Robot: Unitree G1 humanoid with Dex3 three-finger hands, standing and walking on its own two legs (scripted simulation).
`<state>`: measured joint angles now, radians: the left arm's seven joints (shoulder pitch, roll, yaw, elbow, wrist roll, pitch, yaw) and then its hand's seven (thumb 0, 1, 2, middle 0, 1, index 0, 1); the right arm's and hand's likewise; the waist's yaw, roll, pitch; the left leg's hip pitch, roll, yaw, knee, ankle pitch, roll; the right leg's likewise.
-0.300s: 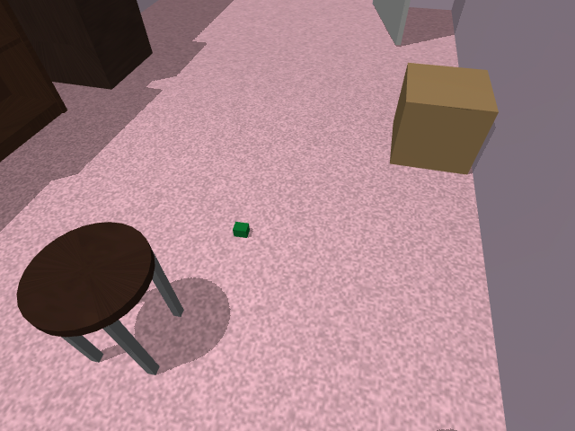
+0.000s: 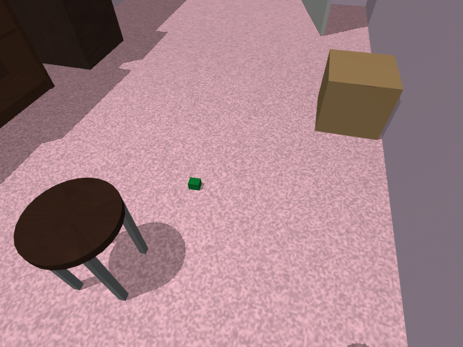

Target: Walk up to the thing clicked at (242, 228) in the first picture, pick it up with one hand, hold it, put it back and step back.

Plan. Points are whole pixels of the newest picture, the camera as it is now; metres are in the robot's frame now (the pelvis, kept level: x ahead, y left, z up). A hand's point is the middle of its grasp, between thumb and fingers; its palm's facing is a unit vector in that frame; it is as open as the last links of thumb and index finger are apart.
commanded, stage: stand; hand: left
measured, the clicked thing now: (194, 183) +1.05 +0.20 -0.76
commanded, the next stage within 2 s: walk up in 0.82 s
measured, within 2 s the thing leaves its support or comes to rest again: neither
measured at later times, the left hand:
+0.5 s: hand out of the picture +0.07 +0.25 -0.16, palm faces -0.02 -0.94 -0.34, open 7.3 cm
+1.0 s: hand out of the picture +0.08 +0.26 -0.16, palm faces -0.05 -0.93 -0.37, open 7.4 cm
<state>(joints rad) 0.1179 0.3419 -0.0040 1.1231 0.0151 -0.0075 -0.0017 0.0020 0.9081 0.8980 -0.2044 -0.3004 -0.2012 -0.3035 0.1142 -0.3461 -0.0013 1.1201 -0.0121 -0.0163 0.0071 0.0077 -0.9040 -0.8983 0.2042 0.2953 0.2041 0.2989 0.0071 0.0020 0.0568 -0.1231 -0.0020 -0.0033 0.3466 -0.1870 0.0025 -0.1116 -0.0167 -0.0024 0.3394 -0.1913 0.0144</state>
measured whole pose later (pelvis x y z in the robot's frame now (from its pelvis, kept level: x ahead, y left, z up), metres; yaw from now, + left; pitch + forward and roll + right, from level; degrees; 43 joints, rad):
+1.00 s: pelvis +0.02 -0.01 -0.01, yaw -2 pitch -2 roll +2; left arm 0.20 0.41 0.06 1.04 0.04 -0.01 -0.05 0.00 0.91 0.90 -0.21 -0.30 -0.20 -0.30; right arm 0.21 -0.37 -0.07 1.02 -0.04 -0.05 0.05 0.01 -0.90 -0.90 0.21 0.30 0.21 0.30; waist 0.00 -0.02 0.05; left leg -0.13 -0.01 0.02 0.44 -0.29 0.04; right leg -0.28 -0.03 0.01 0.70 -0.47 -0.03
